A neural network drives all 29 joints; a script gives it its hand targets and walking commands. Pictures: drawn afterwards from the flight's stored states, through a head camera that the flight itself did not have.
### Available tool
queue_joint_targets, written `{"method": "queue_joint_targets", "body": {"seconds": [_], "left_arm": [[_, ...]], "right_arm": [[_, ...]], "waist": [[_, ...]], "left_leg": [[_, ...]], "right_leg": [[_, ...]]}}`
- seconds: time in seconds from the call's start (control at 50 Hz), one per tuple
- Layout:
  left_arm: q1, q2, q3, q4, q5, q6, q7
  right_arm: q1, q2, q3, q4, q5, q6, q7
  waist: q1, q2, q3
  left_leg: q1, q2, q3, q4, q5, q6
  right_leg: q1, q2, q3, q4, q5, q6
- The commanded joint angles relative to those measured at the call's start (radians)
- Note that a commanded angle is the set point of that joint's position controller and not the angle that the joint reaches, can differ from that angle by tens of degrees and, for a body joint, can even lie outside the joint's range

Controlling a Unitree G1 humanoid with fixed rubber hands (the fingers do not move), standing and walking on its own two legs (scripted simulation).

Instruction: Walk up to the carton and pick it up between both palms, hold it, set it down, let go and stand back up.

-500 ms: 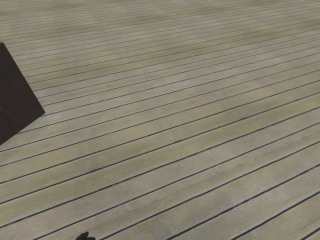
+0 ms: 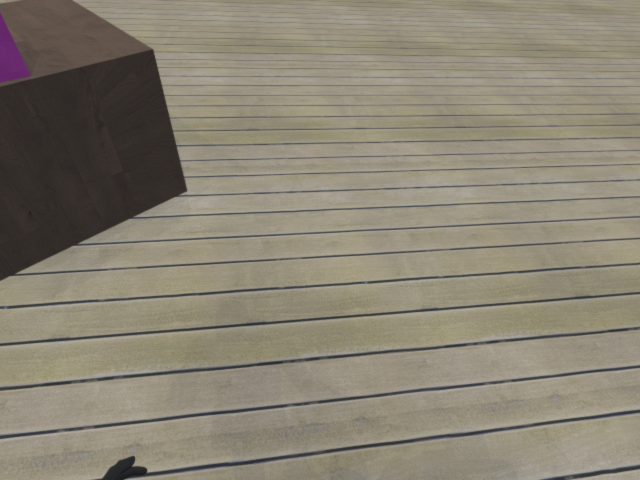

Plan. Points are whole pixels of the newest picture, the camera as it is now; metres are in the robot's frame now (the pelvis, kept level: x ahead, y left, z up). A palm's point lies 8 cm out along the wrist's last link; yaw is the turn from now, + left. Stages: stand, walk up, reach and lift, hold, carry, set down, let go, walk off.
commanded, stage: walk up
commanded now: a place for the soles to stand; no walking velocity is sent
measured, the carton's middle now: out of the picture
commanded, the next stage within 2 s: none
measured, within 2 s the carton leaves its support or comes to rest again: neither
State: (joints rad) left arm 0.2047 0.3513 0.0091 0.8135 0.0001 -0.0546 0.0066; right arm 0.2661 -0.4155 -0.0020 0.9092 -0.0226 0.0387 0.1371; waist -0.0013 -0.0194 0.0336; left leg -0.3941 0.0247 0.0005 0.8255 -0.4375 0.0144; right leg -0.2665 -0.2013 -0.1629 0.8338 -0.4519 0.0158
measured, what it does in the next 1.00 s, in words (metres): walks ahead, turning left: right foot, then left foot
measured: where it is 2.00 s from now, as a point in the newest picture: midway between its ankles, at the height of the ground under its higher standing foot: (218, 429)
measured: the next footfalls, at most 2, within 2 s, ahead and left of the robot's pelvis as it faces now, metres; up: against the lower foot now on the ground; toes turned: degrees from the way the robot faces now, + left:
right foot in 0.42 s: +0.23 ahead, -0.04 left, +0.00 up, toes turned +1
left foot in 0.84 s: +0.18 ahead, +0.23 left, +0.00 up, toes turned +22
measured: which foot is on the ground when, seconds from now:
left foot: down 0.00-0.42, up 0.44-0.82, down 0.84-1.00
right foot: up 0.00-0.40, down 0.42-0.84, up 0.86-1.00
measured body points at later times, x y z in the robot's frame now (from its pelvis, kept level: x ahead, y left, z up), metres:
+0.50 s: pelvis +0.09 +0.03 +0.02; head +0.12 +0.02 +0.47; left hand +0.18 +0.34 -0.08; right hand +0.19 -0.26 -0.11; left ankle +0.03 +0.11 -0.67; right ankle +0.19 -0.04 -0.70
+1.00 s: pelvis +0.16 +0.11 +0.02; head +0.16 +0.13 +0.47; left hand +0.16 +0.43 -0.09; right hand +0.33 -0.15 -0.08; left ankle +0.14 +0.21 -0.70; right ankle +0.21 +0.00 -0.66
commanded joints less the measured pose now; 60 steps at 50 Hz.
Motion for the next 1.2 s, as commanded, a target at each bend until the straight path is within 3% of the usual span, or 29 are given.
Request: {"method": "queue_joint_targets", "body": {"seconds": [0.0,0.02,0.06,0.08,0.16,0.28,0.34,0.36,0.38,0.4,0.42,0.44,0.48,0.52,0.66,0.74,0.78,0.8,0.82,0.84,0.86,0.88,0.94,1.06,1.1,1.12,1.14,1.16,1.18], "left_arm": [[-0.236,0.272,0.091,-0.082,-0.012,-0.038,0.01],[-0.226,0.291,0.094,-0.08,-0.019,-0.045,0.006],[-0.134,0.279,0.093,-0.055,-0.019,-0.044,0.003],[-0.106,0.28,0.095,-0.05,-0.013,-0.042,0.005],[-0.129,0.266,0.098,-0.058,-0.015,-0.044,0.005],[-0.109,0.255,0.1,-0.056,-0.013,-0.057,0.009],[-0.017,0.247,0.105,-0.041,-0.018,-0.072,0.013],[0.071,0.251,0.115,-0.02,-0.015,-0.078,0.018],[0.192,0.302,0.137,0.009,-0.002,-0.082,0.029],[0.225,0.369,0.159,0.003,0.005,-0.082,0.041],[0.103,0.398,0.16,-0.024,0.007,-0.079,0.045],[0.022,0.394,0.16,-0.051,-0.005,-0.078,0.047],[-0.008,0.353,0.146,-0.05,-0.003,-0.08,0.041],[-0.012,0.36,0.146,-0.052,0.006,-0.086,0.032],[0.016,0.438,0.171,-0.031,0.019,-0.073,0.004],[-0.047,0.441,0.165,-0.042,0.025,-0.061,-0.01],[-0.106,0.405,0.152,-0.046,0.028,-0.046,-0.014],[-0.116,0.323,0.125,-0.052,0.033,-0.036,-0.016],[-0.082,0.226,0.087,-0.06,0.019,-0.03,-0.023],[-0.13,0.235,0.085,-0.069,0.0,-0.028,-0.023],[-0.173,0.298,0.098,-0.059,-0.002,-0.031,-0.022],[-0.149,0.31,0.101,-0.055,-0.009,-0.04,-0.029],[-0.087,0.283,0.094,-0.03,0.006,-0.057,-0.032],[-0.109,0.247,0.088,-0.053,0.002,-0.077,-0.023],[-0.043,0.239,0.09,-0.038,0.002,-0.092,-0.02],[0.057,0.236,0.096,-0.011,0.0,-0.099,-0.014],[0.185,0.3,0.123,0.021,0.01,-0.103,0.0],[0.28,0.398,0.157,0.031,0.024,-0.105,0.012],[0.186,0.441,0.164,0.01,0.023,-0.099,0.016]], "right_arm": [[0.138,-0.382,-0.193,-0.102,0.007,-0.05,-0.052],[0.106,-0.351,-0.174,-0.122,0.004,-0.05,-0.06],[0.086,-0.288,-0.147,-0.137,-0.004,-0.055,-0.076],[0.09,-0.269,-0.141,-0.141,0.003,-0.059,-0.08],[0.106,-0.235,-0.131,-0.171,0.007,-0.061,-0.082],[0.087,-0.222,-0.129,-0.209,0.0,-0.061,-0.071],[0.008,-0.206,-0.123,-0.243,0.0,-0.057,-0.063],[-0.051,-0.191,-0.115,-0.263,0.01,-0.059,-0.06],[-0.066,-0.141,-0.101,-0.287,0.016,-0.064,-0.053],[-0.013,-0.076,-0.078,-0.291,0.012,-0.064,-0.042],[0.016,-0.177,-0.107,-0.255,-0.015,-0.047,-0.045],[0.056,-0.227,-0.123,-0.219,-0.015,-0.032,-0.036],[0.046,-0.225,-0.126,-0.191,-0.003,-0.026,-0.019],[0.073,-0.216,-0.134,-0.173,-0.001,-0.022,-0.009],[-0.05,-0.206,-0.144,-0.194,0.01,-0.024,0.002],[0.012,-0.225,-0.161,-0.171,0.013,-0.044,-0.005],[0.158,-0.226,-0.172,-0.116,0.014,-0.057,-0.019],[0.261,-0.268,-0.19,-0.068,0.005,-0.066,-0.041],[0.268,-0.355,-0.211,-0.073,0.0,-0.071,-0.069],[0.19,-0.37,-0.199,-0.116,-0.007,-0.079,-0.078],[0.126,-0.367,-0.185,-0.135,0.008,-0.078,-0.083],[0.116,-0.342,-0.17,-0.148,0.008,-0.081,-0.086],[0.144,-0.277,-0.147,-0.164,0.01,-0.095,-0.098],[0.155,-0.257,-0.134,-0.183,0.009,-0.096,-0.095],[0.097,-0.246,-0.125,-0.2,0.014,-0.095,-0.093],[0.041,-0.229,-0.116,-0.226,0.018,-0.091,-0.09],[0.002,-0.164,-0.095,-0.245,0.029,-0.096,-0.086],[0.009,-0.076,-0.066,-0.27,0.023,-0.102,-0.079],[0.025,-0.166,-0.09,-0.242,0.006,-0.089,-0.083]], "waist": [[-0.123,0.267,-0.001],[-0.096,0.202,0.018],[-0.061,0.227,-0.028],[-0.061,0.227,-0.059],[-0.078,0.144,-0.086],[-0.071,0.118,-0.063],[-0.019,0.116,-0.117],[0.047,0.093,-0.172],[0.11,-0.007,-0.248],[0.112,-0.206,-0.294],[0.057,-0.059,-0.236],[0.015,0.01,-0.186],[-0.003,0.033,-0.071],[-0.019,-0.024,-0.024],[0.028,-0.084,0.014],[-0.006,-0.101,-0.057],[-0.089,0.011,-0.118],[-0.135,0.195,-0.124],[-0.132,0.447,-0.072],[-0.104,0.363,0.003],[-0.086,0.219,0.061],[-0.063,0.159,0.075],[-0.06,0.18,-0.096],[-0.063,0.175,-0.089],[-0.017,0.159,-0.104],[0.04,0.138,-0.142],[0.115,0.041,-0.201],[0.155,-0.187,-0.251],[0.106,-0.077,-0.186]], "left_leg": [[0.352,0.261,-0.8,-0.655,-0.057,0.193],[0.34,0.227,-0.714,-0.619,0.055,0.172],[0.421,0.169,-0.515,-0.509,0.507,0.124],[0.458,0.157,-0.493,-0.482,0.625,0.131],[0.48,0.159,-0.439,-0.46,0.637,0.183],[0.377,0.188,-0.479,-0.48,0.629,0.179],[0.249,0.131,-0.387,-0.361,0.697,0.144],[0.13,0.075,-0.279,-0.251,0.683,0.101],[-0.061,-0.024,-0.172,-0.053,0.559,0.037],[-0.331,-0.127,-0.081,0.133,-0.022,-0.004],[-0.391,-0.025,-0.075,0.275,-0.065,-0.009],[-0.379,0.023,-0.101,0.341,-0.04,-0.002],[-0.325,0.074,-0.114,0.344,0.064,-0.007],[-0.245,0.077,-0.09,0.307,0.104,-0.018],[-0.151,0.117,-0.007,0.036,0.026,-0.025],[-0.025,0.097,0.051,-0.075,0.015,-0.004],[0.188,0.042,0.07,-0.238,0.076,0.019],[0.342,0.019,-0.055,-0.36,-0.008,0.058],[0.409,0.172,-0.418,-0.544,-0.222,0.119],[0.335,0.28,-0.773,-0.693,-0.384,0.191],[0.223,0.291,-0.764,-0.699,-0.418,0.224],[0.249,0.26,-0.688,-0.649,-0.302,0.214],[0.413,0.196,-0.475,-0.491,0.297,0.171],[0.363,0.219,-0.428,-0.395,0.504,0.25],[0.257,0.19,-0.362,-0.311,0.571,0.222],[0.131,0.144,-0.267,-0.226,0.562,0.174],[-0.085,0.054,-0.17,-0.026,0.477,0.102],[-0.387,-0.094,-0.06,0.214,0.08,0.04],[-0.494,-0.057,-0.075,0.336,-0.055,0.018]], "right_leg": [[-0.623,0.162,0.175,0.461,-0.139,-0.062],[-0.574,0.137,0.191,0.407,-0.051,-0.069],[-0.539,0.12,0.167,0.301,0.042,-0.044],[-0.517,0.132,0.171,0.263,0.044,-0.034],[-0.485,0.159,0.157,0.065,0.035,-0.026],[-0.357,0.186,0.17,-0.082,0.13,-0.039],[-0.112,0.212,0.168,-0.266,0.193,-0.059],[0.132,0.2,0.175,-0.428,0.316,-0.077],[0.41,0.094,0.289,-0.518,0.336,-0.117],[0.649,-0.187,0.591,-0.524,0.164,-0.19],[0.498,-0.327,0.733,-0.619,-0.23,-0.259],[0.374,-0.357,0.73,-0.655,-0.365,-0.264],[0.205,-0.262,0.542,-0.643,-0.246,-0.205],[0.075,-0.192,0.398,-0.668,-0.251,-0.155],[0.053,-0.219,0.241,-0.666,-0.264,-0.221],[0.054,-0.218,0.145,-0.566,-0.242,-0.192],[-0.042,-0.148,0.032,-0.365,-0.271,-0.138],[-0.184,-0.049,-0.022,-0.088,-0.241,-0.097],[-0.416,0.103,-0.1,0.237,-0.146,-0.029],[-0.573,0.191,0.008,0.321,-0.112,-0.011],[-0.526,0.13,0.119,0.32,-0.059,-0.03],[-0.522,0.108,0.14,0.292,-0.011,-0.038],[-0.443,0.131,0.144,0.15,0.039,-0.034],[-0.364,0.174,0.132,-0.055,-0.019,-0.041],[-0.2,0.184,0.139,-0.205,0.061,-0.054],[0.026,0.178,0.128,-0.35,0.206,-0.063],[0.317,0.105,0.255,-0.437,0.253,-0.073],[0.586,-0.174,0.573,-0.487,0.087,-0.139],[0.478,-0.339,0.797,-0.625,-0.276,-0.216]]}}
